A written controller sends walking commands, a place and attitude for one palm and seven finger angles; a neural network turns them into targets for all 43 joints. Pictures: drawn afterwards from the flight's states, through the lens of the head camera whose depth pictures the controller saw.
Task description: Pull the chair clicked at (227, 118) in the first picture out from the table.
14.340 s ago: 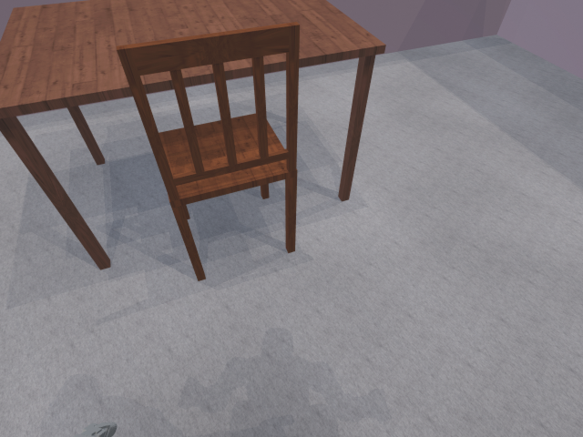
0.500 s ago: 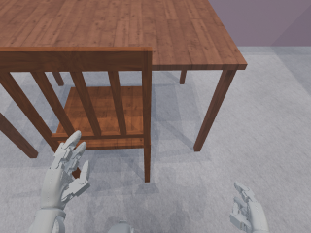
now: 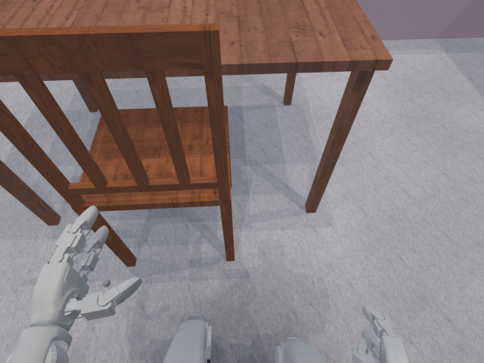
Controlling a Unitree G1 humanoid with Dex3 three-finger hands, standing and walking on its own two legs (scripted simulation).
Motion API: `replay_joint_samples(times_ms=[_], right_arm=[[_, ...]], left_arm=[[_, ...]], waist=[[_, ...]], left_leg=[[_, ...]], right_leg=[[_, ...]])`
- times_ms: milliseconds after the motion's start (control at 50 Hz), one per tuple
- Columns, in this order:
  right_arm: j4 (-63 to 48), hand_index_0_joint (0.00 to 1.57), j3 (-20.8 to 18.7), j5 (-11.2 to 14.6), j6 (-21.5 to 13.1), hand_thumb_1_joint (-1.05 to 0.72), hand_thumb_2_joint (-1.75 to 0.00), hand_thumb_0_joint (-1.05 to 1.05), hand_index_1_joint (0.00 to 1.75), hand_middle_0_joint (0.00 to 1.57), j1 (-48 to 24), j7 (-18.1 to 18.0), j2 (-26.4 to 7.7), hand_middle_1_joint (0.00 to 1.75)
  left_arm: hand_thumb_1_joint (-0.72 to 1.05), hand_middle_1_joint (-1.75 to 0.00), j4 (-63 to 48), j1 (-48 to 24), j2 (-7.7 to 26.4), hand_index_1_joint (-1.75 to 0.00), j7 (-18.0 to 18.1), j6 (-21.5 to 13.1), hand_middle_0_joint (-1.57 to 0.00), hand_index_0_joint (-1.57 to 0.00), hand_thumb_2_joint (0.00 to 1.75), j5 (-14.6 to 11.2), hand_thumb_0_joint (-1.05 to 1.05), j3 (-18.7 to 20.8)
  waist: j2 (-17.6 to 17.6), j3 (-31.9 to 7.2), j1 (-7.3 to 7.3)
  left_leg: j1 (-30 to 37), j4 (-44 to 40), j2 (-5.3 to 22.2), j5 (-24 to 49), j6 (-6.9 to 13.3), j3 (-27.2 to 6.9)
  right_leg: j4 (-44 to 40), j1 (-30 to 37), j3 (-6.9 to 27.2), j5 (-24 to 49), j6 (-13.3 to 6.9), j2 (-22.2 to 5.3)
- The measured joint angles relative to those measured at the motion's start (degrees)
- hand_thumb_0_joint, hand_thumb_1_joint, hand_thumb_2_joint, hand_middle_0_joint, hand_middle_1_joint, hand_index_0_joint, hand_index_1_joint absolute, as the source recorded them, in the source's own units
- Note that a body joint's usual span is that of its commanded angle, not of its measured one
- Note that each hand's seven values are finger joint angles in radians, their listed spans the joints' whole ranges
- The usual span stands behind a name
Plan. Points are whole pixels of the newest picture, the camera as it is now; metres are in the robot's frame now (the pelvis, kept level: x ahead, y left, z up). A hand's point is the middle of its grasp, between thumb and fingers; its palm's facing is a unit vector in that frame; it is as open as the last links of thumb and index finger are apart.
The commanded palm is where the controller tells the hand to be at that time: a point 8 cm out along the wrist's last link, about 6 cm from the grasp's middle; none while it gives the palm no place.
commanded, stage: raise the hand toward the chair's back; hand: left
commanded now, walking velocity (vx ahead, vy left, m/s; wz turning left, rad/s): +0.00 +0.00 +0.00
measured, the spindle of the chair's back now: (122, 138) +0.52 +0.27 +0.03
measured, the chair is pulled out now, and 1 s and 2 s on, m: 0.00 0.00 0.00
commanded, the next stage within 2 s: aim the fingers beside a spindle in 1.30 s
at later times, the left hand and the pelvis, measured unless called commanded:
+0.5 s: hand (82, 271) +0.24 +0.24 +0.06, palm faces +0.09 -1.00 -0.04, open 16.4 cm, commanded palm +0.22 +0.30 +0.06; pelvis +0.01 +0.04 +0.01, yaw +0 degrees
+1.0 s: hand (81, 256) +0.26 +0.25 +0.06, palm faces +0.08 -1.00 -0.05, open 16.9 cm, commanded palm +0.23 +0.30 +0.07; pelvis +0.01 +0.04 +0.02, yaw +0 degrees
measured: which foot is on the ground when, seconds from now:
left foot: down 0.00-1.00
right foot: down 0.00-1.00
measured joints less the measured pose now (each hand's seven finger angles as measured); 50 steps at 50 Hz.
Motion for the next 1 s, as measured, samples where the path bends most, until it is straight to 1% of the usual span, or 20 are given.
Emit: replay_joint_samples(times_ms=[60, 120, 200, 340, 480, 600, 680, 860, 1000], right_arm=[[0.6, 0.2, -1.0, -0.2, -0.1, -0.9, -0.9, 0.01, 0.3, 0.21, 1.4, 0.3, -1.0, 0.3], [0.8, 0.2, -1.6, -0.2, -0.3, -0.9, -0.9, 0.01, 0.3, 0.21, 1.6, 0.4, -2.3, 0.3], [0.2, 0.2, -2.2, -0.1, -0.5, -0.9, -0.9, 0.01, 0.3, 0.21, 0.9, 0.3, -3.5, 0.3], [-2.2, 0.2, -1.5, -0.4, -0.1, -0.9, -0.9, 0.01, 0.3, 0.21, -1.8, 0.8, -3.2, 0.3], [-5.4, 0.2, 0.7, -0.6, 1.1, -0.9, -0.9, 0.01, 0.3, 0.21, -3.6, 1.6, -2.2, 0.3], [-6.6, 0.2, 2.2, -0.8, 1.9, -0.9, -0.9, 0.01, 0.3, 0.21, -3.3, 1.9, -1.6, 0.3], [-6.4, 0.2, 2.6, -0.8, 2.3, -0.9, -0.9, 0.01, 0.3, 0.21, -2.5, 1.9, -1.7, 0.31], [-5.2, 0.21, 2.3, -0.4, 2.9, -0.9, -0.9, 0.01, 0.3, 0.21, -0.4, 1.6, -2.8, 0.31], [-4.5, 0.2, 1.3, -0.3, 2.8, -0.9, -0.9, 0.01, 0.3, 0.21, 0.6, 1.7, -3.6, 0.3]], left_arm=[[0.1, -0.17, -0.1, 1.2, -0.8, -0.17, 1.8, -3.0, -0.13, -0.13, 0.55, 0.7, 0.01, 0.1], [0.03, -0.16, 0.6, 1.4, -1.1, -0.16, 2.0, -5.7, -0.12, -0.12, 0.52, 1.0, 0.01, -0.5], [-0.06, -0.14, 1.1, 1.3, -1.0, -0.15, 1.8, -6.8, -0.11, -0.11, 0.48, 1.1, 0.01, -1.4], [-0.22, -0.12, -1.3, 1.5, -1.0, -0.12, 3.7, -6.6, -0.09, -0.09, 0.41, 1.9, 0.0, -2.6], [-0.38, -0.09, -2.7, 0.5, -0.4, -0.1, 4.3, -4.6, -0.08, -0.08, 0.34, 2.9, 0.0, -3.6], [-0.46, -0.08, -3.0, -0.4, 0.1, -0.09, 4.4, -3.1, -0.07, -0.07, 0.31, 3.2, -0.01, -3.6], [-0.48, -0.08, -2.9, -1.1, 0.4, -0.08, 4.3, -2.7, -0.07, -0.07, 0.3, 3.2, -0.01, -3.3], [-0.49, -0.08, -1.2, -3.1, 1.3, -0.08, 4.1, -1.6, -0.06, -0.07, 0.3, 2.6, -0.01, -2.2], [-0.49, -0.08, -0.5, -2.7, 1.0, -0.08, 4.6, -2.6, -0.06, -0.07, 0.3, 2.4, -0.01, -2.1]], waist=[[0.0, -0.3, -0.4], [-0.2, -0.2, -0.41], [-0.6, 0.0, -0.32], [-1.2, 0.1, -0.22], [-1.1, 0.1, 0.47], [-0.8, 0.2, 0.94], [-0.7, 0.3, 0.94], [-0.5, 0.7, -0.07], [-0.5, 0.5, -0.82]], left_leg=[[0.7, -1.2, -0.2, 0.2, 0.3, 0.9], [0.6, -1.4, -0.5, 0.2, 0.7, 1.5], [0.3, -1.1, -0.7, -0.1, 1.3, 1.8], [0.8, -1.1, -1.3, -0.5, 2.2, 1.7], [1.7, -1.5, -1.8, -0.4, 2.9, 1.3], [2.3, -1.9, -2.0, -0.4, 3.3, 1.3], [2.6, -2.1, -2.1, -0.4, 3.4, 1.4], [3.6, -3.1, -2.0, 0.0, 3.3, 1.6], [4.0, -3.8, -1.7, 0.2, 3.1, 1.8]], right_leg=[[-1.2, 0.4, 0.8, 0.4, 0.5, -0.3], [-1.5, 0.3, 1.3, 0.6, 1.0, -0.6], [-1.6, 0.1, 1.7, 0.5, 1.6, -0.9], [-2.9, 1.5, 1.4, 0.8, 2.5, -1.4], [-4.5, 3.2, 1.0, 1.3, 3.2, -1.8], [-5.4, 4.1, 1.0, 1.6, 3.6, -2.0], [-5.7, 4.5, 1.0, 1.8, 3.8, -2.0], [-6.7, 5.2, 1.2, 2.3, 3.7, -1.9], [-7.1, 5.4, 1.4, 2.4, 3.5, -1.6]])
